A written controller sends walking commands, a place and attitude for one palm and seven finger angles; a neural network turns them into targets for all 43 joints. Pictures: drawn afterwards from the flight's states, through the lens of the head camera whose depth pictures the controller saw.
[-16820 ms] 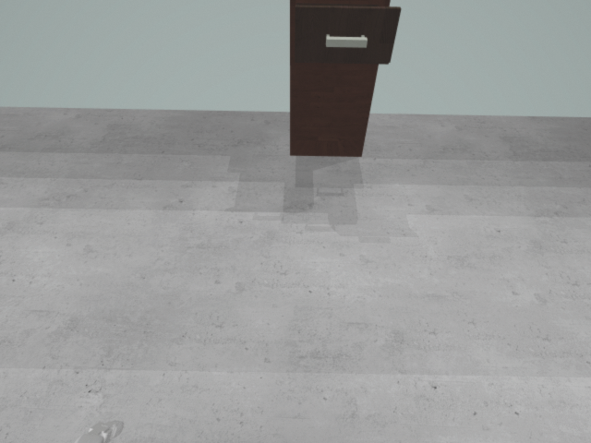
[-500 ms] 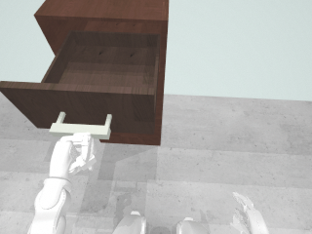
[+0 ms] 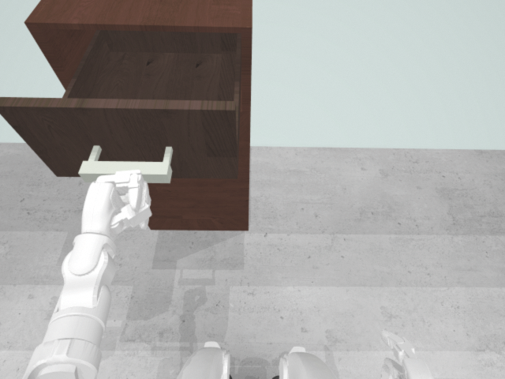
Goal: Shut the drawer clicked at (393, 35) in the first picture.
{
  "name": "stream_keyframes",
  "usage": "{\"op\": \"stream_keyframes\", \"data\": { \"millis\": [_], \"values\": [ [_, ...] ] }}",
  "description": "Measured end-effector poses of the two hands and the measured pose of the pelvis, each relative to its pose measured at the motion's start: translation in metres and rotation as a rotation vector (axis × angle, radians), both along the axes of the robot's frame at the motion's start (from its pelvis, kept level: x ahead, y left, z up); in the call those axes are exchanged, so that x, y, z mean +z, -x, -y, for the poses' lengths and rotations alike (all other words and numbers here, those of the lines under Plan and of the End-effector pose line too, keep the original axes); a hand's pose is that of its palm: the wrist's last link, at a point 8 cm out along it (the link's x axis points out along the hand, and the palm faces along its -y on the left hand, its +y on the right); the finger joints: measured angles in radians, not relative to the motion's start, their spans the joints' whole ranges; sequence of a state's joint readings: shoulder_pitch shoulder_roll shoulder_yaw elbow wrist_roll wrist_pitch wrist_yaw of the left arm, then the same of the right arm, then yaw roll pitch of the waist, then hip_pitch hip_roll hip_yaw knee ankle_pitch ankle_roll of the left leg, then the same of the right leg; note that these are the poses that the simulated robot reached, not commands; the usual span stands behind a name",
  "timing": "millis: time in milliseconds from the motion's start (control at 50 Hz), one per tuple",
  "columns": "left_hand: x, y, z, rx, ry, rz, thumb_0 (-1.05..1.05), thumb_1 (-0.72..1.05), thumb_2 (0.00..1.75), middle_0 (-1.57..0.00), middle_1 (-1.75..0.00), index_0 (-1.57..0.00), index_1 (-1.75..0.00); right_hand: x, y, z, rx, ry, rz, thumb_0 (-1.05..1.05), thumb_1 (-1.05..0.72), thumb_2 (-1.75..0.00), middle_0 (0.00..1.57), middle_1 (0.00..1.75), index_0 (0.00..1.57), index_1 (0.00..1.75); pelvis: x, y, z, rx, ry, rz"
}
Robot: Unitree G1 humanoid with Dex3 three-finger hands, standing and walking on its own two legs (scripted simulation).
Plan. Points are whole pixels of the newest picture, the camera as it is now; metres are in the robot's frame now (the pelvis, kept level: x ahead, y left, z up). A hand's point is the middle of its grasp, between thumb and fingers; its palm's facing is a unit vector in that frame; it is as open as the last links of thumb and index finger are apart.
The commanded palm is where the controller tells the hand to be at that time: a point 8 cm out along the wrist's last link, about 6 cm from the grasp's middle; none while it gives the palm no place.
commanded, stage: push the drawer shut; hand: left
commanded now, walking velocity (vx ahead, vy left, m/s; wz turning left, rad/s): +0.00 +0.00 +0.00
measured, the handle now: (129, 161) +0.45 +0.22 +0.05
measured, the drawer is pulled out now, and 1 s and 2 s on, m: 0.20 0.09 0.00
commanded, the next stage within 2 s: none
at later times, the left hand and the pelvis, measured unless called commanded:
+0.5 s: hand (152, 174) +0.43 +0.18 +0.04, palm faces +0.01 -1.00 -0.04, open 3.1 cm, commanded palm +0.42 +0.23 +0.05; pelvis +0.00 +0.01 +0.00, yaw -1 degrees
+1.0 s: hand (156, 151) +0.48 +0.18 +0.04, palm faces +0.02 -1.00 -0.04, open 3.2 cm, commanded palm +0.47 +0.23 +0.05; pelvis +0.00 +0.01 -0.01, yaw -1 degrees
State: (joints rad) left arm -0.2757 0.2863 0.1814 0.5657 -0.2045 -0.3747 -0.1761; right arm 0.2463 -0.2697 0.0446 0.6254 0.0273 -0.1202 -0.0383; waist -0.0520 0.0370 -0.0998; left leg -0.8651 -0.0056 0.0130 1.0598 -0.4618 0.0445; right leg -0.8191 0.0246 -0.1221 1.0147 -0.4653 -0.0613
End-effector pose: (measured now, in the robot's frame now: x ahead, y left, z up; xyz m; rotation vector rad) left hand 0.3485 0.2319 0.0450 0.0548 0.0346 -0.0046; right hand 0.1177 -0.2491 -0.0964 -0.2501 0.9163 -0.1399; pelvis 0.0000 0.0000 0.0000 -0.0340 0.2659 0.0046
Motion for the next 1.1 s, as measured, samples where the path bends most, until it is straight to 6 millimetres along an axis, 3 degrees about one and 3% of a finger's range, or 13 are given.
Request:
{"op": "stream_keyframes", "data": {
  "millis": [380,640,1100],
  "values": [
    [-0.003,-0.05,-0.001,0.008,0.007,0.003,-0.01,0.77,0.92,-1.4,-1.6,-1.39,-1.6,-0.008,0.03,-0.007,-0.039,0.007,-0.14,0.01,-0.91,-0.9,0.2,0.3,0.21,0.3,-0.001,-0.003,-0.012,-0.008,0.004,-0.035],
    [-0.001,-0.072,-0.002,0.01,0.008,0.01,0.02,0.76,0.91,-1.4,-1.6,-1.39,-1.6,-0.01,0.049,-0.009,-0.069,0.007,-0.201,0.01,-0.91,-0.9,0.2,0.3,0.21,0.3,-0.003,-0.003,-0.016,-0.016,0.009,-0.046],
    [0.001,-0.122,-0.002,0.025,0.013,0.011,0.05,0.74,0.91,-1.4,-1.6,-1.39,-1.6,-0.017,0.105,-0.002,-0.132,0.035,-0.351,0.0,-0.91,-0.9,0.2,0.3,0.21,0.3,-0.013,0.005,-0.015,-0.023,0.022,-0.105]
  ]
}}
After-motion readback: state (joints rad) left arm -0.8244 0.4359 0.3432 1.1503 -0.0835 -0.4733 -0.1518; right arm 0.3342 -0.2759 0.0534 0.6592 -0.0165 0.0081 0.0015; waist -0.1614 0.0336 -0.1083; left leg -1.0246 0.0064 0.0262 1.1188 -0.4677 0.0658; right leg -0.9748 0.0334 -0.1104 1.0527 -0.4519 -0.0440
